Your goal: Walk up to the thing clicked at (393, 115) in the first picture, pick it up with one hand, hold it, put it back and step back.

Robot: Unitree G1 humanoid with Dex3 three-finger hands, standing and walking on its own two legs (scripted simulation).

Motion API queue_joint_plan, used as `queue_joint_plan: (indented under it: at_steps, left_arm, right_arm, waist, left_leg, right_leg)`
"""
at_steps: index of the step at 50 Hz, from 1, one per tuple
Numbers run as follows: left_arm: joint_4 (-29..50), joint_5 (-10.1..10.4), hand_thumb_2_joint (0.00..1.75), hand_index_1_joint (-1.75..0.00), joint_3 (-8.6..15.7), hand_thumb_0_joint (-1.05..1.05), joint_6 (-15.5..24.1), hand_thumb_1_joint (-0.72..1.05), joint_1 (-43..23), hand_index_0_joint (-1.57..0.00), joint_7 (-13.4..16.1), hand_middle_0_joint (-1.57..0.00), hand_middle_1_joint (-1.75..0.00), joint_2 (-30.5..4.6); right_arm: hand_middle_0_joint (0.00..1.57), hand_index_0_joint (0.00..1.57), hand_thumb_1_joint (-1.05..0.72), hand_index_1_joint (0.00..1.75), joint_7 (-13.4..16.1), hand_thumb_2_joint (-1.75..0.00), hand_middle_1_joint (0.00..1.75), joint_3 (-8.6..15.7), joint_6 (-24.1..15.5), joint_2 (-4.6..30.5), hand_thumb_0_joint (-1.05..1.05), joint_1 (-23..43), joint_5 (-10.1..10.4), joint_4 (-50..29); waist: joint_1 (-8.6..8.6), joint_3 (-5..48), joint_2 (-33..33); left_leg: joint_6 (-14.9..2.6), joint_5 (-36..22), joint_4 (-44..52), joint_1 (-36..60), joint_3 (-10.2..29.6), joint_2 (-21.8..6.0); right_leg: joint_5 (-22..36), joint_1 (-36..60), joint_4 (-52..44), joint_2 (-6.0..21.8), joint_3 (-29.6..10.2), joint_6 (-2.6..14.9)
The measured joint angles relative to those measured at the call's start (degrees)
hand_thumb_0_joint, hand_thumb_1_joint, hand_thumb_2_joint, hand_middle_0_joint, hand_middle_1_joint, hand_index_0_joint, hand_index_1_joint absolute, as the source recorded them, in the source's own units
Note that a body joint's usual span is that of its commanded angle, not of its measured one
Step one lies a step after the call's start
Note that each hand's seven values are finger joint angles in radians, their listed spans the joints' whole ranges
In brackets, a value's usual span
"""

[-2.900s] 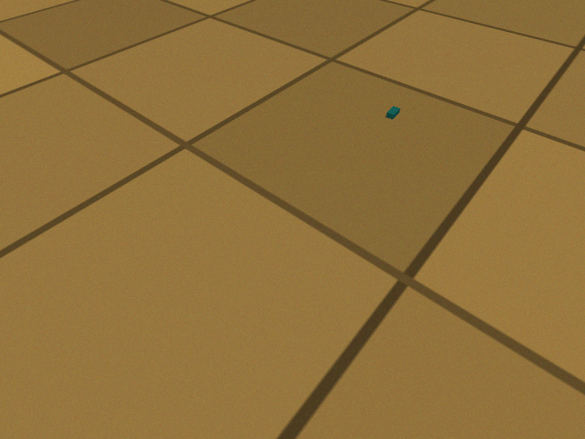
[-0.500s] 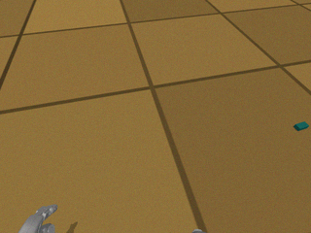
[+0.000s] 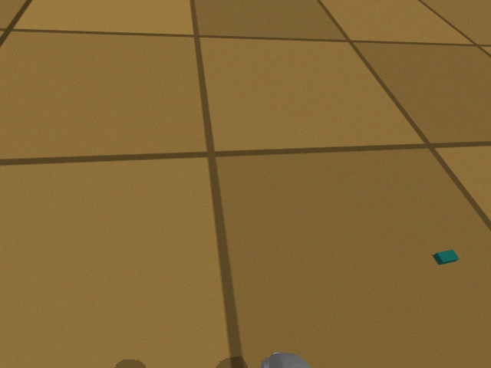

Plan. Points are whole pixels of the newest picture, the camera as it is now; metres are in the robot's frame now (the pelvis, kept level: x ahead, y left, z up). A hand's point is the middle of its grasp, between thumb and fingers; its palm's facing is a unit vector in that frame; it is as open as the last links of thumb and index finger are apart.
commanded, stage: walk up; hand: left
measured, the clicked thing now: (446, 257) +0.73 -0.99 -0.73
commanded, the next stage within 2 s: none
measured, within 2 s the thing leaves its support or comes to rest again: neither
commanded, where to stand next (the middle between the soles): +0.43 -1.31 m, yaw +13 degrees
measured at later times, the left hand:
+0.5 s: hand out of the picture +0.17 +0.06 -0.15, palm faces +0.08 -0.94 -0.34, open 7.4 cm
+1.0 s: hand (338, 322) +0.25 -0.18 -0.14, palm faces +0.08 -0.92 -0.37, open 7.4 cm
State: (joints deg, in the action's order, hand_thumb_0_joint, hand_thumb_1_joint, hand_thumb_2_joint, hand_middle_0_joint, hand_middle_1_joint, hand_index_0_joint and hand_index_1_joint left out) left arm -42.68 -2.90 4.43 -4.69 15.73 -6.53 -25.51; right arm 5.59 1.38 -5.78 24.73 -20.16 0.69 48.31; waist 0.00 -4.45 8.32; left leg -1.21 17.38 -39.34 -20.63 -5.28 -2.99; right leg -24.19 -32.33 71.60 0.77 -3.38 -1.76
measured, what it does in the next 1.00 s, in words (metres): steps to the right: right foot, then left foot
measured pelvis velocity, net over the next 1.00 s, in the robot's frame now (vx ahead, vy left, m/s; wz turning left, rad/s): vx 0.20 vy -0.47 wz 0.12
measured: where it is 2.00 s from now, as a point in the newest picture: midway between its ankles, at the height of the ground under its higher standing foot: (458, 349)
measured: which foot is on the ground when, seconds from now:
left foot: down 0.00-0.18, up 0.20-0.46, down 0.48-0.88, up 0.90-1.00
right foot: up 0.00-0.16, down 0.18-0.48, up 0.50-0.84, down 0.86-1.00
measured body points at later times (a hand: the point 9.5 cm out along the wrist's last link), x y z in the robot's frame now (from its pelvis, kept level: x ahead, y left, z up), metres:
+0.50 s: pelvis +0.12 -0.23 +0.00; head +0.14 -0.19 +0.44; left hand +0.16 +0.11 -0.12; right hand +0.20 -0.56 -0.09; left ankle +0.20 -0.15 -0.72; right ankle +0.13 -0.31 -0.71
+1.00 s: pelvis +0.20 -0.47 -0.01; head +0.22 -0.46 +0.44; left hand +0.25 -0.13 -0.11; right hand +0.28 -0.86 -0.09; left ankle +0.22 -0.30 -0.66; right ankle +0.25 -0.59 -0.71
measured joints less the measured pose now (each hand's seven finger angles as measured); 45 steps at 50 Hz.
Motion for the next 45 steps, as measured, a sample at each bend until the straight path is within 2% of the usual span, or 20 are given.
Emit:
queue_joint_plan:
  at_steps: [4, 7, 8, 9, 10, 11, 12, 15, 20, 23, 24, 26, 29, 35, 38, 41, 42, 43, 44, 45]
  left_arm:
    - [2.1, 0.6, 0.90, -0.30, 1.4, 0.01, 0.0, 0.90, -4.1, -0.20, -1.4, -0.20, -0.30, -1.2]
    - [2.2, 0.8, 0.90, -0.30, 2.3, 0.00, 0.1, 0.90, -5.9, -0.20, -2.1, -0.20, -0.30, -2.3]
    - [2.1, 0.8, 0.90, -0.30, 2.5, 0.00, 0.3, 0.90, -6.2, -0.20, -2.1, -0.20, -0.30, -2.7]
    - [2.0, 0.8, 0.90, -0.30, 2.8, 0.00, 0.6, 0.90, -6.2, -0.20, -2.0, -0.20, -0.30, -2.9]
    - [1.6, 0.6, 0.90, -0.30, 3.1, 0.00, 1.1, 0.91, -6.6, -0.20, -1.6, -0.20, -0.30, -2.2]
    - [1.5, 0.3, 0.90, -0.30, 2.9, 0.00, 1.6, 0.91, -6.6, -0.20, -1.3, -0.20, -0.30, -1.6]
    - [1.4, 0.4, 0.90, -0.30, 2.5, 0.00, 1.9, 0.91, -6.5, -0.20, -0.9, -0.20, -0.30, -1.1]
    - [0.8, 1.0, 0.90, -0.30, 1.4, 0.00, 2.1, 0.90, -5.0, -0.20, 0.2, -0.20, -0.30, 1.0]
    - [-0.1, 0.4, 0.90, -0.30, 1.0, 0.00, 1.6, 0.90, -2.0, -0.20, 1.2, -0.20, -0.30, 1.1]
    - [0.0, 0.1, 0.90, -0.30, 1.0, 0.00, 0.5, 0.90, -0.4, -0.20, 1.2, -0.20, -0.30, -0.2]
    - [0.3, 0.2, 0.90, -0.30, 1.0, 0.00, 0.1, 0.90, 0.3, -0.20, 1.2, -0.20, -0.30, -0.5]
    - [-0.2, -0.2, 0.90, -0.30, 1.3, 0.00, -0.9, 0.90, 0.5, -0.20, 1.5, -0.20, -0.30, -1.0]
    - [-1.2, -0.4, 0.90, -0.30, 1.1, 0.00, -1.8, 0.90, 0.9, -0.20, 1.1, -0.20, -0.30, -1.3]
    - [-1.7, -0.7, 0.90, -0.30, 1.4, 0.00, -1.7, 0.90, 0.7, -0.20, -0.5, -0.20, -0.30, -1.8]
    - [-1.6, -0.6, 0.90, -0.30, 2.2, 0.00, -2.0, 0.90, -0.1, -0.20, -0.9, -0.20, -0.30, -3.0]
    - [-1.4, -0.3, 0.90, -0.30, 3.1, 0.00, -2.0, 0.90, -1.2, -0.20, -1.0, -0.20, -0.30, -4.3]
    - [-1.3, -0.2, 0.90, -0.30, 3.4, 0.00, -1.7, 0.90, -1.4, -0.20, -0.9, -0.20, -0.30, -4.7]
    - [-1.1, -0.1, 0.90, -0.30, 3.7, 0.00, -1.2, 0.90, -1.4, -0.20, -0.8, -0.20, -0.30, -4.9]
    - [-1.2, -0.3, 0.90, -0.30, 4.0, 0.00, -0.5, 0.90, -1.8, -0.20, -0.4, -0.20, -0.30, -4.3]
    - [-1.0, -0.6, 0.90, -0.30, 3.7, 0.00, 0.1, 0.91, -1.9, -0.20, 0.0, -0.20, -0.30, -3.7]
  right_arm:
    - [0.21, 0.21, -0.90, 0.30, -0.9, -0.90, 0.30, 0.0, -0.6, 1.4, 0.00, -1.0, -1.5, 1.1]
    - [0.21, 0.21, -0.90, 0.30, -1.6, -0.90, 0.30, 0.4, -0.6, 2.8, 0.00, -1.2, -2.3, 2.0]
    - [0.21, 0.21, -0.90, 0.30, -1.7, -0.90, 0.30, 0.6, -0.4, 3.4, 0.00, -1.3, -2.4, 2.4]
    - [0.21, 0.21, -0.90, 0.30, -1.7, -0.90, 0.30, 0.9, 0.0, 4.0, 0.00, -1.4, -2.5, 2.8]
    - [0.21, 0.21, -0.90, 0.30, -1.4, -0.90, 0.30, 1.3, 0.6, 5.0, 0.01, -0.9, -2.6, 3.5]
    - [0.21, 0.21, -0.90, 0.30, -1.0, -0.90, 0.30, 1.7, 1.4, 5.5, 0.01, -0.3, -2.3, 4.4]
    - [0.21, 0.21, -0.90, 0.30, -0.4, -0.90, 0.30, 2.0, 2.2, 5.6, 0.01, 0.5, -2.0, 5.3]
    - [0.20, 0.20, -0.90, 0.30, 0.1, -0.90, 0.30, 1.9, 2.4, 5.4, 0.01, 2.3, -0.9, 7.1]
    - [0.20, 0.20, -0.91, 0.30, -0.5, -0.90, 0.30, 0.6, 0.2, 2.3, 0.01, 1.9, -0.7, 6.6]
    - [0.20, 0.20, -0.91, 0.30, -0.8, -0.90, 0.30, -0.1, -0.9, 0.1, 0.00, 0.1, -0.9, 5.3]
    - [0.20, 0.20, -0.90, 0.30, -0.8, -0.90, 0.30, -0.2, -1.3, 0.0, 0.00, -1.1, -1.2, 4.5]
    - [0.21, 0.20, -0.90, 0.30, -0.4, -0.90, 0.30, -0.3, -0.9, -1.0, 0.00, -1.5, -1.8, 3.8]
    - [0.21, 0.21, -0.90, 0.30, -0.2, -0.90, 0.30, -0.6, -0.2, -1.6, 0.00, -1.0, -1.3, 3.3]
    - [0.21, 0.21, -0.90, 0.30, -0.8, -0.90, 0.30, 0.3, -0.7, 1.0, 0.00, -1.8, -1.6, 2.7]
    - [0.21, 0.21, -0.90, 0.30, -1.1, -0.90, 0.30, 1.0, -0.5, 2.7, 0.00, -2.1, -2.2, 2.6]
    - [0.21, 0.21, -0.90, 0.30, -1.2, -0.90, 0.30, 1.7, 0.0, 4.6, 0.00, -2.3, -2.6, 2.8]
    - [0.21, 0.21, -0.90, 0.30, -1.2, -0.90, 0.30, 1.9, 0.4, 5.2, 0.00, -2.2, -2.7, 3.2]
    - [0.21, 0.21, -0.90, 0.30, -1.1, -0.90, 0.30, 2.1, 0.8, 6.0, 0.00, -2.1, -2.8, 3.7]
    - [0.21, 0.21, -0.90, 0.30, -0.8, -0.90, 0.30, 2.4, 1.6, 7.0, 0.00, -1.6, -2.8, 4.6]
    - [0.21, 0.21, -0.90, 0.30, -0.3, -0.90, 0.30, 2.8, 2.5, 7.4, 0.00, -1.0, -2.5, 5.8]
  waist:
    - [-0.48, -0.2, 0.2]
    - [-1.67, 0.7, -0.7]
    - [-1.97, 1.3, -1.3]
    - [-1.96, 1.8, -2.2]
    - [-1.83, 1.6, -4.5]
    - [-1.73, 1.6, -5.8]
    - [-1.43, 1.6, -6.1]
    - [-0.06, 1.7, -7.3]
    - [2.71, 1.6, -7.0]
    - [3.44, 1.6, -6.0]
    - [3.31, 2.1, -6.0]
    - [2.47, 1.9, -3.8]
    - [1.24, 1.7, -1.1]
    - [-0.44, 1.6, -0.6]
    - [-1.12, 1.6, -0.9]
    - [-1.82, 1.9, -1.5]
    - [-1.92, 2.0, -1.9]
    - [-1.79, 2.2, -2.5]
    - [-1.48, 1.6, -4.4]
    - [-1.06, 1.6, -5.6]
  left_leg:
    - [2.22, 1.7, -0.4, 1.2, 2.4, -3.4]
    - [3.31, 3.5, -1.2, 1.5, 4.8, -6.5]
    - [3.27, 4.4, -2.0, 1.3, 5.9, -7.8]
    - [2.42, 5.8, -3.6, 0.8, 6.9, -9.2]
    - [0.29, 7.2, -6.6, -0.3, 9.0, -11.2]
    - [-0.79, 9.9, -11.3, -2.3, 10.7, -11.0]
    - [-1.30, 12.3, -16.6, -4.5, 10.7, -9.2]
    - [-2.16, 11.9, -24.9, -9.2, 6.4, -4.6]
    - [-2.11, 8.6, -13.8, -9.8, -1.0, 0.7]
    - [-2.19, -0.9, -1.9, -5.8, -3.0, 2.7]
    - [-2.82, -3.7, 1.7, -4.3, -2.2, 2.8]
    - [-3.18, -3.9, -0.3, -4.8, -1.8, 3.0]
    - [-1.99, -3.2, 0.0, -3.6, -1.5, 2.0]
    - [0.11, -2.1, 0.0, -2.6, 1.5, -2.3]
    - [0.31, -0.5, -1.8, -3.4, 3.5, -4.9]
    - [0.42, 1.2, -4.0, -4.8, 5.9, -7.7]
    - [0.60, 1.9, -4.9, -5.3, 6.9, -8.7]
    - [0.20, 2.9, -6.4, -6.0, 8.0, -9.8]
    - [-1.22, 6.1, -9.1, -6.9, 10.3, -11.2]
    - [-1.83, 10.2, -13.5, -8.6, 12.6, -10.5]
  right_leg:
    - [3.9, -2.7, -11.1, 6.1, -3.0, 0.93]
    - [6.5, 0.1, -21.7, 7.8, -2.4, 1.68]
    - [7.5, 2.0, -24.8, 7.6, -1.4, 1.80]
    - [7.9, 3.9, -27.2, 6.8, -0.2, 0.68]
    - [7.0, 4.3, -26.2, 4.9, 1.6, -0.90]
    - [5.8, 4.1, -24.5, 3.9, 2.9, -1.37]
    - [4.9, 4.1, -23.7, 3.8, 3.4, -1.15]
    - [5.1, 7.0, -27.1, 2.8, 5.0, 1.32]
    - [6.1, 12.3, -33.2, 0.2, 7.7, 5.23]
    - [4.3, 14.2, -33.0, -1.6, 9.7, 6.24]
    - [2.9, 13.8, -31.2, -2.4, 10.4, 6.44]
    - [-0.1, 10.7, -22.7, -3.3, 7.2, 5.69]
    - [-0.5, 5.7, -12.0, -3.1, 2.5, 4.18]
    - [2.9, 1.3, -10.5, 2.7, -2.1, 1.27]
    - [1.3, 1.0, -13.8, 5.2, -2.2, 0.49]
    - [-0.2, 2.1, -17.7, 6.0, -0.9, 0.55]
    - [0.3, 3.4, -20.1, 5.9, 0.0, 0.84]
    - [1.8, 4.9, -22.8, 5.4, 0.9, 0.32]
    - [2.0, 5.1, -21.8, 3.7, 2.4, -0.63]
    - [1.1, 4.7, -20.1, 2.7, 3.5, -0.75]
